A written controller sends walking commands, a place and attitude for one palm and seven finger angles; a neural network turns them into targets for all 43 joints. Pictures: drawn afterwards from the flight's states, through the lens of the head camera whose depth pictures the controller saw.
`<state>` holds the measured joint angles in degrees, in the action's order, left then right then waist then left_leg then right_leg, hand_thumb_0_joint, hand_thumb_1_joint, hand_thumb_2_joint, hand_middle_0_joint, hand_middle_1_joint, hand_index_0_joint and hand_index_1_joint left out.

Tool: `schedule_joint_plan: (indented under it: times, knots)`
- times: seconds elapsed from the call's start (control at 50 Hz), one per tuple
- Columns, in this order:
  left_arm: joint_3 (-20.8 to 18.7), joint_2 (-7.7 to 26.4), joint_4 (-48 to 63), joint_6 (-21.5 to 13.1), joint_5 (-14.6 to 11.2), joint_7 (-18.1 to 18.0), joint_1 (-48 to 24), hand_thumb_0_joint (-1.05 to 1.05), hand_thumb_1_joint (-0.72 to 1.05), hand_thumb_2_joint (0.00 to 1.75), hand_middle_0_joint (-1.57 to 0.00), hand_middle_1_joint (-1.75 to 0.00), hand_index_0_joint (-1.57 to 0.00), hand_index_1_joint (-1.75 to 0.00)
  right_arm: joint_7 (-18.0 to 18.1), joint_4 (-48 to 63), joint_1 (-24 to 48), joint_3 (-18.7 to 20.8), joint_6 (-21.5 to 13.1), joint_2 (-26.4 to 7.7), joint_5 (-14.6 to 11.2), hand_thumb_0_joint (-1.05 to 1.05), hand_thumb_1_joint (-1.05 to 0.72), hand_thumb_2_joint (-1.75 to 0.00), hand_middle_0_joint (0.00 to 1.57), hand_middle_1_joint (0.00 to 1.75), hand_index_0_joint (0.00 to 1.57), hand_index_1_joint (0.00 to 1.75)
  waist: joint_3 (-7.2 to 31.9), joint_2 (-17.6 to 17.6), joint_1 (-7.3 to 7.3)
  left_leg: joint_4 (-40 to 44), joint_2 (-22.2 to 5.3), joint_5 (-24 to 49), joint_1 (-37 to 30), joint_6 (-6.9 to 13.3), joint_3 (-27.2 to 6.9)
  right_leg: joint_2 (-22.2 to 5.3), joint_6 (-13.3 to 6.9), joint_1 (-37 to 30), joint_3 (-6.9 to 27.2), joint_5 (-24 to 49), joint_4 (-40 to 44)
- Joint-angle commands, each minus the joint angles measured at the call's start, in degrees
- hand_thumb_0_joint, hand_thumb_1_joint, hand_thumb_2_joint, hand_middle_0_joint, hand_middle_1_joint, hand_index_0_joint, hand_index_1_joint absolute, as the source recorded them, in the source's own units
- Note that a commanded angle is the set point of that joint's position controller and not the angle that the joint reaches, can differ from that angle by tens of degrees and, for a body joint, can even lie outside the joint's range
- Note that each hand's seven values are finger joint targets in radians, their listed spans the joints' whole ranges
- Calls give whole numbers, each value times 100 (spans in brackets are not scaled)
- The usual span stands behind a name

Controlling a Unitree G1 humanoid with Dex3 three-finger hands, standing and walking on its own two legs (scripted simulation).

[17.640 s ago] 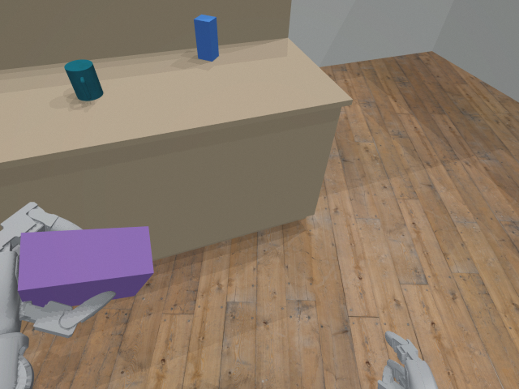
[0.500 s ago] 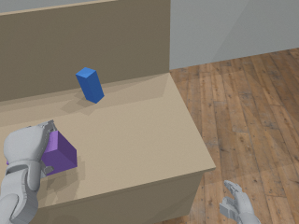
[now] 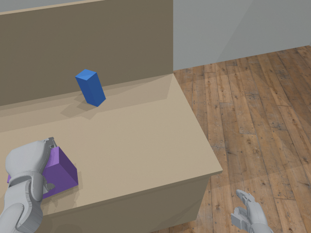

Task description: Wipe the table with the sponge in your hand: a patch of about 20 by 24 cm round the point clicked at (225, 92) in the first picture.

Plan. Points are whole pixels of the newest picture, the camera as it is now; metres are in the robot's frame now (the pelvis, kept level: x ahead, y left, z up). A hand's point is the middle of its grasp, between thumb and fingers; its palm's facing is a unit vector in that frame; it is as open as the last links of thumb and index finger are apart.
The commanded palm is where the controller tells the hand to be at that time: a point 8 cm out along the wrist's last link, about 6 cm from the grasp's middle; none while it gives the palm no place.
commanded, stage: lower the sponge onto the table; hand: left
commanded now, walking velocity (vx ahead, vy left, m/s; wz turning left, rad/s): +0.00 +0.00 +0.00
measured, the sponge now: (50, 178) +0.22 +0.34 +0.01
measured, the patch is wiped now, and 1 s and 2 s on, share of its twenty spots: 0.00 0.15 0.35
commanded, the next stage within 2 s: wipe forward along the first lane in 0.14 s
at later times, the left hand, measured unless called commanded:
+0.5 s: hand (54, 166) +0.24 +0.32 +0.03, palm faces -0.10 -0.05 -0.99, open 9.8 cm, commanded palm +0.23 +0.32 +0.09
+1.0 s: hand (59, 148) +0.30 +0.35 +0.03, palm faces -0.11 -0.03 -0.99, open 9.8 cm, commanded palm +0.28 +0.34 +0.07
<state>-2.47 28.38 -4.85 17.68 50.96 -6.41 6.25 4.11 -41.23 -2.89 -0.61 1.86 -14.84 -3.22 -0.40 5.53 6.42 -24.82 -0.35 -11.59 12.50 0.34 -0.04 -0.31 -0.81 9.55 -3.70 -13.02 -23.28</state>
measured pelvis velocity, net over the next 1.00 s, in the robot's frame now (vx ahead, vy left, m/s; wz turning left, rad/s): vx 0.01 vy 0.00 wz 0.00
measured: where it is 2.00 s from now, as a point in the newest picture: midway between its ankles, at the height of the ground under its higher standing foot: outside the picture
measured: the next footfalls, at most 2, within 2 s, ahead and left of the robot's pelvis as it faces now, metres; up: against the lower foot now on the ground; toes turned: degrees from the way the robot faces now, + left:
none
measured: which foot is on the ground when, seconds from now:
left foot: down 0.00-1.00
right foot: down 0.00-1.00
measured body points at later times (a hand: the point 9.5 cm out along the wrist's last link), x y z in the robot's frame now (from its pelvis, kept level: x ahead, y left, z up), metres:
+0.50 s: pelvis +0.01 -0.01 +0.00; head +0.02 -0.03 +0.45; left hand +0.24 +0.32 +0.09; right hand +0.22 -0.23 -0.11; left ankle +0.02 +0.12 -0.74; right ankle -0.01 -0.11 -0.74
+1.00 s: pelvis +0.01 +0.00 -0.01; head +0.04 -0.02 +0.44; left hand +0.30 +0.34 +0.08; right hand +0.17 -0.25 -0.13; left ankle +0.02 +0.12 -0.74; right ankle -0.01 -0.11 -0.74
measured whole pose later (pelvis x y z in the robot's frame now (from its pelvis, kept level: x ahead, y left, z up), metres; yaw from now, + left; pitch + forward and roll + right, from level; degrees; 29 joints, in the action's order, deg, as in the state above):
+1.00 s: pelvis +0.01 +0.00 -0.01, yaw +0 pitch +6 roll -1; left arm -3.4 30.4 -25.5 7.7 55.1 -6.8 -9.6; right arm 3.9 -42.1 -8.7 1.5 3.6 -16.6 -3.6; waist 2.7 3.9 3.7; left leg -30.4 -0.4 -14.2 21.8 0.8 -0.2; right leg -0.3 -0.5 18.3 -3.7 -15.1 -27.9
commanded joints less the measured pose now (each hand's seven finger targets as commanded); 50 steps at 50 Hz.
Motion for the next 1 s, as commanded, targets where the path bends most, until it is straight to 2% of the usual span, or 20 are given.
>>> schedule_joint_plan:
  times: [0.0, 0.08, 0.12, 0.14, 0.16, 0.18, 0.24, 0.26, 0.32, 0.38, 0.46, 0.54, 0.64, 0.72, 0.74, 0.78, 0.84, 0.86, 0.92, 0.98]
  knots:
    - [84, 914, 983, -188, 134, 413, -1117, 0, 10, 130, -120, -160, -120, -160, 60, 1096, 1000, 190, -363, -690, 16, 0, -90, -90, 20, 30, 20, 30, 976, -518, -205, 215, 215, 631, -383, 267, -318, 90, -194, -4, 311, 551, 401]
    - [-326, 1340, 1677, -1101, 456, 217, -1667, 0, 10, 130, -120, -160, -120, -160, 110, 1104, 687, 259, -552, -563, 170, 0, -90, -90, 20, 30, 20, 30, 1395, -87, -108, 64, 194, 813, -751, 300, -383, 169, -276, 122, 340, 539, 291]
    - [-527, 1282, 1527, -1320, 580, -73, -1125, 0, 10, 130, -120, -160, -120, -160, 100, 1062, 572, 344, -556, -545, 229, 0, -90, -90, 20, 30, 20, 30, 1357, -2, 15, 11, 160, 1172, -809, 245, -401, 178, -319, 162, 381, 799, 255]
    - [-917, 1525, 1370, -1285, 537, -187, -921, 0, 10, 130, -120, -160, -120, -160, 85, 1015, 609, 353, -552, -606, 188, 0, -90, -90, 20, 30, 20, 30, 1252, -71, 62, 38, 148, 1146, -754, 212, -448, 226, -369, 159, 496, 800, 259]
    - [-673, 1128, 1194, -1214, 521, -237, -719, 0, 10, 130, -120, -160, -120, -160, 65, 1035, 551, 367, -522, -579, 173, 0, -90, -90, 20, 30, 20, 30, 1163, -189, 43, 20, 155, 1164, -608, 204, -358, 184, -326, 167, 343, 863, 250]
    - [-863, 1249, 999, -1104, 483, -316, -553, 0, 10, 130, -120, -160, -120, -160, 32, 1015, 561, 386, -477, -615, 139, 0, -90, -90, 20, 30, 20, 30, 1001, -432, 89, 46, 138, 1184, -486, 164, -365, 172, -326, 179, 419, 954, 250]
    - [-928, 1288, 859, -646, 390, -468, -643, 0, 10, 130, -120, -160, -120, -160, -33, 986, 869, 354, -347, -699, 60, 0, -90, -90, 20, 30, 20, 30, 884, -173, 152, 171, 152, 1009, -352, 102, -316, 157, -345, 123, 536, 786, 262]
    - [-650, 1080, 867, -523, 363, -465, -837, 0, 10, 130, -120, -160, -120, -160, -27, 1042, 830, 336, -337, -676, 39, 0, -90, -90, 20, 30, 20, 30, 1057, -170, 89, 144, 154, 1014, -323, 132, -224, 122, -300, 31, 391, 823, 219]
    - [-668, 1374, 706, -320, 459, -420, -1283, 0, 10, 130, -120, -160, -120, -160, 25, 973, 868, 324, -296, -719, 35, 0, -90, -90, 20, 30, 20, 30, 1233, -240, 15, 93, 199, 1091, -387, 169, -211, 99, -280, -61, 441, 1013, 212]
    - [-686, 1550, 544, -450, 462, -303, -1666, 0, 10, 130, -120, -160, -120, -160, 121, 913, 788, 310, -364, -701, 38, 0, -90, -90, 20, 30, 20, 30, 1248, -235, -116, 22, 240, 922, -441, 243, -207, 112, -254, 27, 391, 882, 251]
    - [-229, 1098, 162, -704, 438, -93, -1913, 0, 10, 130, -120, -160, -120, -160, 154, 841, 562, 330, -407, -687, 42, 0, -90, -90, 20, 30, 20, 30, 1139, -344, -279, -69, 234, 822, -404, 296, -177, 136, -234, 294, 290, 856, 250]
    - [-628, 1533, -175, -924, 452, -19, -2092, 0, 10, 130, -120, -160, -120, -160, 137, 757, 443, 378, -367, -776, 35, 0, -90, -90, 20, 30, 20, 30, 1198, -345, -242, -109, 241, 875, -313, 273, -205, 149, -268, 295, 406, 1001, 186]
    - [-801, 1658, -603, -1005, 518, -69, -2056, 0, 10, 130, -120, -160, -120, -160, 95, 763, 310, 409, -265, -840, 27, 0, -90, -90, 20, 30, 20, 30, 1276, -417, -187, -179, 246, 1054, -90, 251, -180, 132, -271, 275, 395, 1306, 60]
    - [-542, 1404, -793, -988, 563, -136, -2140, 0, 10, 130, -120, -160, -120, -160, 57, 807, 211, 448, -211, -833, 17, 0, -90, -90, 20, 30, 20, 30, 1353, -427, -228, -236, 214, 1105, -2, 247, -127, 103, -238, 377, 299, 1373, -15]
    - [-841, 1681, -918, -976, 527, -175, -2136, 0, 10, 130, -120, -160, -120, -160, 60, 758, 158, 453, -200, -883, 0, 0, -90, -90, 20, 30, 20, 30, 1391, -504, -206, -227, 215, 1052, 58, 242, -171, 138, -260, 336, 325, 1297, -41]
    - [-711, 1646, -1131, -939, 587, -167, -2295, 0, 10, 130, -120, -160, -120, -160, 71, 765, 94, 459, -168, -886, -8, 0, -90, -90, 20, 30, 20, 30, 1411, -673, -249, -273, 217, 970, 171, 259, -119, 113, -222, 367, 305, 1268, -42]
    - [-824, 1772, -1215, -924, 581, -201, -2309, 0, 10, 130, -120, -160, -120, -160, 48, 735, 61, 476, -122, -938, -29, 0, -90, -90, 20, 30, 20, 30, 1507, -416, -220, -283, 227, 1023, 186, 243, -149, 123, -255, 367, 331, 1302, -94]
    - [-599, 1564, -1336, -904, 589, -175, -2338, 0, 10, 130, -120, -160, -120, -160, 52, 764, -26, 472, -111, -907, -26, 0, -90, -90, 20, 30, 20, 30, 1508, -473, -277, -320, 216, 1037, 210, 264, -112, 118, -239, 388, 247, 1319, -113]
    - [-619, 1708, -1764, -867, 606, -120, -2533, 0, 10, 130, -120, -160, -120, -160, 40, 711, -93, 469, -58, -960, -44, 0, -90, -90, 20, 30, 20, 30, 1347, -685, -323, -314, 215, 800, 433, 260, -117, 109, -206, 518, 271, 1123, -77]
    - [-501, 1624, -1805, -944, 655, -88, -2715, 0, 10, 130, -120, -160, -120, -160, 25, 733, -177, 482, -45, -945, -59, 0, -90, -90, 20, 30, 20, 30, 1490, -488, -335, -340, 196, 834, 349, 261, -154, 130, -242, 638, 220, 977, -126]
